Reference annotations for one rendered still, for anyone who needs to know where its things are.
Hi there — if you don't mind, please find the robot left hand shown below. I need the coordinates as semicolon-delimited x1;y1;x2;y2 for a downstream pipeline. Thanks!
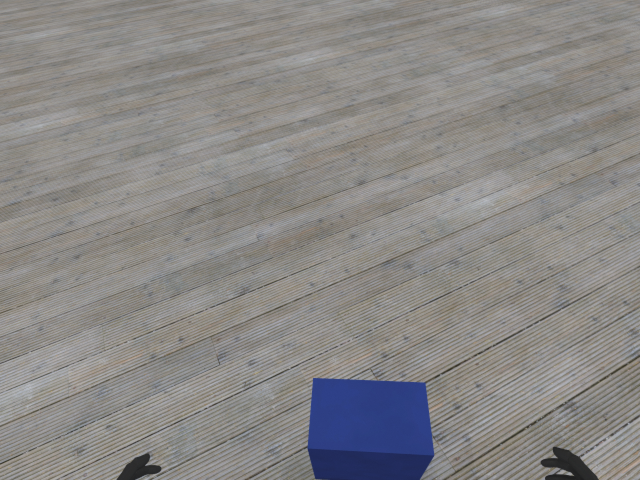
116;454;161;480

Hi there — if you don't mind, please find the carton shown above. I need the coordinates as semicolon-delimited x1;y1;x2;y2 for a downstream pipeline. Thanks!
307;378;434;480

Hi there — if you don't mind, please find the robot right hand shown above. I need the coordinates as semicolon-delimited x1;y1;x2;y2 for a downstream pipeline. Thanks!
541;447;599;480

